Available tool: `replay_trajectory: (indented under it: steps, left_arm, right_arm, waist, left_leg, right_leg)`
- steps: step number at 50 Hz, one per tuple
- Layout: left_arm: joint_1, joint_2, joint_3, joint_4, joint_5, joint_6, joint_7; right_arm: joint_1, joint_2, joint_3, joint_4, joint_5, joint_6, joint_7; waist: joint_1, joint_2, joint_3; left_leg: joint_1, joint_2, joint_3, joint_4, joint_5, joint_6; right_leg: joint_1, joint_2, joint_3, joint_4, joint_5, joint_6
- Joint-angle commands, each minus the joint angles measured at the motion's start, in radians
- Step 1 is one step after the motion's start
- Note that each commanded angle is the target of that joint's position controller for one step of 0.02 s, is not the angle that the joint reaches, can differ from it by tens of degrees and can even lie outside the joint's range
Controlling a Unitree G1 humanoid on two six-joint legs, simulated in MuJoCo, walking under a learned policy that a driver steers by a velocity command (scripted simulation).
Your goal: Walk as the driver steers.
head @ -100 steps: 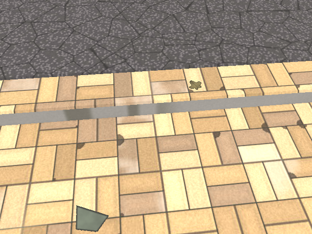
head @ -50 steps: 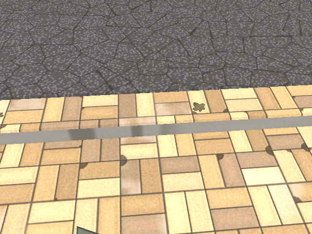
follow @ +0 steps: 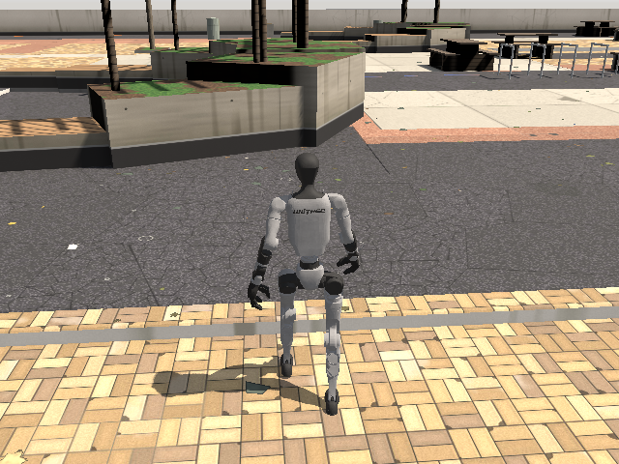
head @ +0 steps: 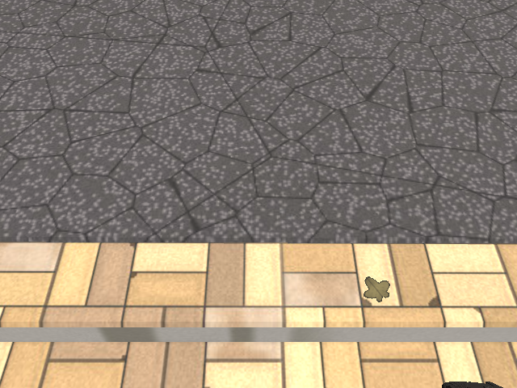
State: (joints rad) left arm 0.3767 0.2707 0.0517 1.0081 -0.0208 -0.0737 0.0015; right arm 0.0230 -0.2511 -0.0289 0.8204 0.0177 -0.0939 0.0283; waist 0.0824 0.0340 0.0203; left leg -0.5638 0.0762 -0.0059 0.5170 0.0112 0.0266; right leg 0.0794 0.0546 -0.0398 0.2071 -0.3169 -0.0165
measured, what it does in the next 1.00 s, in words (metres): walks ahead: left foot, then right foot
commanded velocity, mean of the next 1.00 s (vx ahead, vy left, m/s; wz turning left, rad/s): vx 0.50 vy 0.00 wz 0.02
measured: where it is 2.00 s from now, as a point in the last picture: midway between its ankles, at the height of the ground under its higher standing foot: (257, 168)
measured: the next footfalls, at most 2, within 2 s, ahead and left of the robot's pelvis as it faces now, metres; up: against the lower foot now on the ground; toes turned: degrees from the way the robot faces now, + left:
left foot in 0.04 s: +0.21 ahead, +0.12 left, +0.00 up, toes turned +2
right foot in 0.60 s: +0.49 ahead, -0.10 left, +0.00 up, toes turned -3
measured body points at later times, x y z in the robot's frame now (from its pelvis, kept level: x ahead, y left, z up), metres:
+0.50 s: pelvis +0.28 +0.03 +0.01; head +0.30 +0.03 +0.46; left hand +0.47 +0.26 -0.10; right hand +0.26 -0.25 -0.13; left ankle +0.17 +0.12 -0.73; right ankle +0.44 -0.12 -0.70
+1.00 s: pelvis +0.56 -0.01 +0.01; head +0.59 -0.02 +0.46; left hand +0.46 +0.19 -0.13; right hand +0.77 -0.17 -0.09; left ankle +0.73 +0.10 -0.57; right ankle +0.45 -0.10 -0.73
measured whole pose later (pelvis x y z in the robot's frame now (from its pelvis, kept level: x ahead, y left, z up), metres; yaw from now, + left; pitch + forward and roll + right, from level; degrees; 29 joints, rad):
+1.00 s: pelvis +0.56 -0.01 +0.01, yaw +1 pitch +5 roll +2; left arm 0.49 0.13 -0.04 1.10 0.00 -0.04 0.03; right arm 0.07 -0.10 0.07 0.71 0.01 -0.06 0.01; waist 0.04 -0.01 -0.02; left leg -1.06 0.10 0.14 1.32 -0.20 0.03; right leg -0.02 -0.01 -0.06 0.20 -0.27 -0.04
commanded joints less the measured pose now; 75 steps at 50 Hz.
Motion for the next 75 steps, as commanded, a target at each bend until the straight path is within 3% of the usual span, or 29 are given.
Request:
replay_trajectory:
  steps: [1,2,3,4,5,6,8,12,18,24,27,29,30,31,33,36,40,45,49,53,54,55,56,58,59,61,66,70,75]
  left_arm:
    - [-0.032,0.18,0.037,-0.042,0.003,0.012,0.007]
    - [-0.027,0.15,0.024,-0.052,0.014,0.015,0.008]
    - [0.06,0.057,-0.009,-0.081,0.029,0.002,0.002]
    - [0.1,0.003,-0.028,-0.064,0.021,-0.021,-0.005]
    - [0.006,0.124,0.001,-0.076,-0.012,-0.041,-0.011]
    - [-0.07,0.149,0.007,-0.099,-0.026,-0.052,-0.011]
    - [-0.116,0.132,0.014,-0.101,-0.003,-0.044,0.0]
    - [-0.102,0.069,0.009,-0.099,0.011,-0.005,0.004]
    - [-0.322,0.045,0.003,-0.171,0.017,-0.01,-0.005]
    - [-0.439,0.048,-0.008,-0.209,0.007,-0.01,-0.027]
    - [-0.365,0.078,0.007,-0.196,0.009,-0.02,-0.039]
    - [-0.069,0.13,0.047,-0.1,0.017,-0.02,-0.037]
    - [0.1,0.224,0.072,-0.06,0.022,-0.014,-0.023]
    - [0.112,0.281,0.073,-0.053,0.031,-0.007,-0.023]
    - [0.013,0.137,0.041,-0.06,0.014,-0.002,-0.02]
    - [-0.086,0.008,-0.011,-0.056,0.053,0.008,-0.035]
    - [0.021,-0.012,-0.042,0.02,0.044,0.027,-0.033]
    - [0.046,0.009,-0.068,0.012,0.055,0.04,0.016]
    - [0.125,0.09,-0.055,0.053,0.011,0.008,0.041]
    - [0.106,0.134,-0.042,0.034,0.033,0.064,0.043]
    - [0.05,0.143,-0.036,-0.017,0.044,0.061,0.047]
    - [0.101,0.047,-0.051,-0.09,0.058,0.034,0.035]
    - [0.025,0.019,-0.051,-0.092,0.096,-0.013,-0.005]
    - [-0.077,0.041,-0.025,-0.159,0.012,-0.056,-0.056]
    - [-0.166,0.014,-0.03,-0.216,0.005,-0.053,-0.05]
    - [-0.103,-0.018,-0.047,-0.243,0.019,-0.031,-0.028]
    - [-0.224,0.042,-0.029,-0.323,0.056,-0.016,0.011]
    - [-0.414,0.003,-0.031,-0.381,0.022,-0.029,0.014]
    - [-0.513,0.052,-0.008,-0.413,0.002,-0.054,-0.017]
  right_arm:
    - [0.077,-0.15,-0.048,-0.041,0.002,-0.02,0.005]
    - [0.249,-0.202,-0.074,0.008,0.0,-0.02,-0.005]
    - [0.399,-0.308,-0.099,0.036,-0.025,-0.017,-0.011]
    - [0.446,-0.29,-0.095,0.056,-0.019,-0.012,-0.002]
    - [0.393,-0.206,-0.068,0.047,-0.013,-0.016,-0.002]
    - [0.298,-0.176,-0.058,0.025,-0.012,-0.018,-0.005]
    - [0.188,-0.13,-0.043,0.006,-0.023,-0.021,-0.003]
    - [0.195,-0.14,-0.044,0.028,-0.024,-0.03,-0.002]
    - [0.284,-0.162,-0.046,0.073,-0.015,-0.013,-0.031]
    - [0.383,-0.163,-0.049,0.125,-0.008,0.021,-0.041]
    - [0.341,-0.186,-0.054,0.115,-0.006,0.041,-0.053]
    - [0.305,-0.175,-0.048,0.103,0.004,0.051,-0.052]
    - [0.308,-0.135,-0.03,0.076,-0.017,0.042,-0.047]
    - [0.448,0.006,0.003,0.09,-0.019,0.012,-0.033]
    - [0.313,-0.101,-0.021,0.078,0.038,-0.024,-0.018]
    - [0.254,-0.054,-0.021,0.055,0.017,0.002,-0.021]
    - [0.239,0.066,0.023,0.002,0.028,0.048,-0.029]
    - [0.01,0.087,0.085,-0.179,-0.019,0.02,-0.02]
    - [-0.059,0.043,0.076,-0.219,-0.003,0.018,-0.018]
    - [0.138,-0.02,0.028,-0.19,0.011,0.027,0.029]
    - [0.249,-0.094,0.0,-0.158,0.005,0.031,0.042]
    - [0.322,-0.227,-0.044,-0.139,-0.023,0.039,0.041]
    - [0.386,-0.236,-0.055,-0.107,-0.035,0.065,0.003]
    - [0.321,-0.069,-0.002,-0.064,-0.043,0.043,-0.006]
    - [0.299,-0.009,0.019,-0.029,-0.038,0.029,0.014]
    - [0.199,0.039,0.03,-0.028,-0.03,0.014,0.03]
    - [0.267,-0.096,-0.014,-0.044,-0.014,-0.009,0.005]
    - [0.388,-0.125,-0.034,-0.044,0.0,0.001,-0.037]
    - [0.429,-0.145,-0.053,-0.059,0.012,0.033,-0.048]
  waist:
    - [-0.125,-0.099,-0.041]
    - [-0.193,-0.082,-0.158]
    - [-0.19,0.099,-0.334]
    - [-0.181,0.249,-0.418]
    - [-0.191,0.154,-0.3]
    - [-0.167,0.106,-0.177]
    - [-0.11,0.029,-0.065]
    - [-0.06,0.034,-0.036]
    - [-0.114,0.021,0.024]
    - [-0.146,0.032,0.062]
    - [-0.081,0.06,0.005]
    - [0.064,0.052,-0.15]
    - [0.102,-0.102,-0.27]
    - [0.0,-0.314,-0.349]
    - [0.021,-0.148,-0.144]
    - [-0.057,-0.11,0.005]
    - [-0.093,-0.139,0.066]
    - [-0.095,-0.061,0.04]
    - [-0.089,-0.111,-0.053]
    - [-0.229,-0.289,-0.203]
    - [-0.275,-0.273,-0.264]
    - [-0.226,0.058,-0.405]
    - [-0.242,0.258,-0.439]
    - [-0.154,0.053,-0.14]
    - [-0.107,-0.046,0.006]
    - [-0.005,-0.026,0.017]
    - [-0.035,0.007,-0.019]
    - [-0.127,0.037,-0.051]
    - [-0.172,0.065,-0.035]
  left_leg:
    - [0.18,-0.045,0.035,-0.04,-0.083,0.052]
    - [0.429,-0.036,0.024,-0.027,-0.068,0.088]
    - [0.839,0.21,-0.324,-0.015,-0.111,0.214]
    - [0.989,0.324,-0.697,-0.179,-0.286,0.301]
    - [0.907,0.289,-0.634,-0.217,-0.368,0.249]
    - [0.765,0.261,-0.494,-0.239,-0.297,0.214]
    - [0.525,0.193,-0.309,-0.303,-0.095,0.189]
    - [0.411,0.148,-0.164,-0.382,0.073,0.206]
    - [0.434,0.099,-0.046,-0.421,0.073,0.173]
    - [0.656,0.192,-0.083,-0.352,0.093,0.171]
    - [0.681,0.19,-0.054,-0.223,0.416,0.136]
    - [0.545,0.093,0.017,0.124,0.64,0.092]
    - [0.289,0.015,0.05,0.461,0.223,0.041]
    - [-0.053,-0.167,-0.032,0.796,-0.586,-0.015]
    - [-0.267,-0.062,-0.095,0.969,-0.515,0.01]
    - [-0.266,0.029,-0.021,1.092,-0.37,0.009]
    - [-0.575,0.026,0.003,1.537,-0.452,-0.003]
    - [-0.591,0.034,0.069,1.168,-0.214,-0.039]
    - [-0.222,0.001,0.194,0.669,-0.19,0.025]
    - [-0.029,-0.153,0.216,0.393,-0.368,0.14]
    - [0.178,-0.135,0.058,0.312,-0.292,0.171]
    - [0.546,0.098,-0.475,0.133,-0.38,0.326]
    - [0.703,0.227,-0.971,-0.251,-0.436,0.413]
    - [0.45,0.231,-0.786,-0.234,-0.542,0.306]
    - [0.273,0.173,-0.585,-0.223,-0.448,0.263]
    - [0.125,0.036,-0.302,-0.213,-0.297,0.197]
    - [0.157,-0.014,-0.198,-0.305,-0.024,0.214]
    - [0.327,0.009,-0.234,-0.302,-0.023,0.199]
    - [0.49,0.076,-0.358,-0.222,-0.109,0.198]
  right_leg:
    - [-0.013,-0.283,0.096,0.173,0.668,-0.127]
    - [-0.101,-0.225,0.056,0.384,0.689,-0.099]
    - [-0.446,-0.113,-0.002,0.766,0.38,-0.038]
    - [-0.692,0.016,0.087,0.984,-0.256,-0.012]
    - [-0.801,-0.048,0.163,1.078,-0.242,-0.036]
    - [-0.829,-0.103,0.136,1.065,-0.14,-0.051]
    - [-0.737,-0.18,0.112,0.963,0.002,-0.041]
    - [-0.676,-0.203,0.095,0.863,0.098,-0.009]
    - [-0.714,-0.169,0.056,0.495,0.382,0.023]
    - [-0.797,-0.144,0.044,0.419,0.275,-0.017]
    - [-0.621,-0.088,0.004,0.352,0.201,-0.051]
    - [-0.209,-0.031,-0.036,0.284,0.299,-0.092]
    - [0.097,-0.247,0.231,0.262,0.374,-0.149]
    - [0.328,-0.466,0.688,0.179,0.387,-0.315]
    - [0.132,-0.424,0.599,0.075,0.035,-0.294]
    - [-0.198,-0.316,0.388,0.004,0.006,-0.236]
    - [-0.324,-0.313,0.284,0.008,0.062,-0.23]
    - [-0.475,-0.219,0.122,-0.032,0.123,-0.18]
    - [-0.259,-0.261,0.016,-0.147,0.708,-0.17]
    - [0.166,-0.34,-0.058,0.278,1.702,-0.119]
    - [0.06,-0.308,-0.057,0.47,1.638,-0.108]
    - [-0.359,-0.146,-0.028,0.845,1.146,-0.059]
    - [-0.658,0.073,0.108,1.246,0.078,-0.031]
    - [-0.89,-0.024,0.2,1.529,0.019,-0.077]
    - [-0.938,-0.059,0.149,1.536,0.021,-0.096]
    - [-0.858,-0.121,0.128,1.435,0.12,-0.109]
    - [-0.82,-0.137,0.047,0.972,0.251,-0.005]
    - [-0.769,-0.087,0.063,0.526,0.361,0.056]
    - [-0.708,-0.054,0.1,0.271,0.339,0.062]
